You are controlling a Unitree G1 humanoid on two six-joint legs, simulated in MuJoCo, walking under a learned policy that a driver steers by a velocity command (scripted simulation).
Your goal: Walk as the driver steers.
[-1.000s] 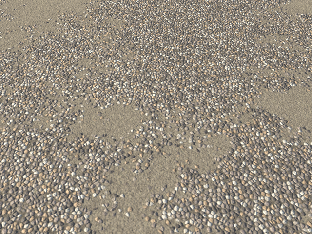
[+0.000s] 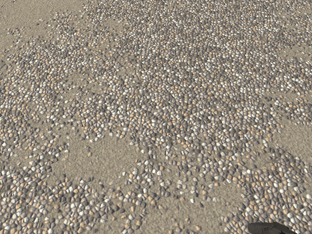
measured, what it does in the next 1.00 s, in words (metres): walks ahead: left foot, then right foot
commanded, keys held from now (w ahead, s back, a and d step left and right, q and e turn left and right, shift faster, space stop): w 0.76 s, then w+e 0.24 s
